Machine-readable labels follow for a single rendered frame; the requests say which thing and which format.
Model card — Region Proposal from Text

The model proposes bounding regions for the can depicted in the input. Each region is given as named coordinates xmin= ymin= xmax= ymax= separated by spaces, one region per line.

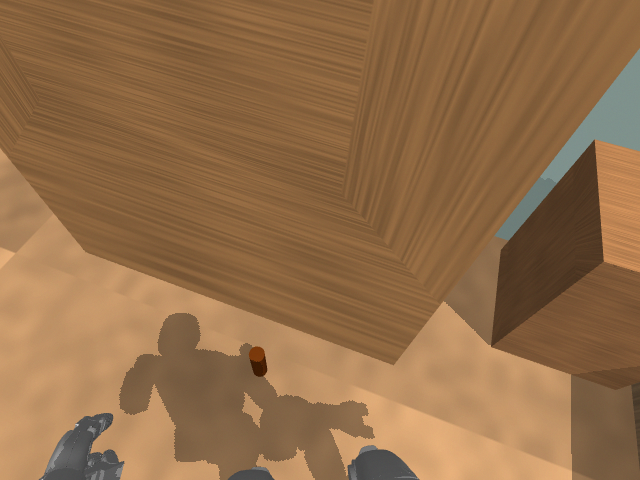
xmin=249 ymin=346 xmax=267 ymax=377

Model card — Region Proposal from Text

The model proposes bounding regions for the left robot hand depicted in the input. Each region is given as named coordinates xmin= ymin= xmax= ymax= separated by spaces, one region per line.
xmin=44 ymin=413 xmax=124 ymax=480

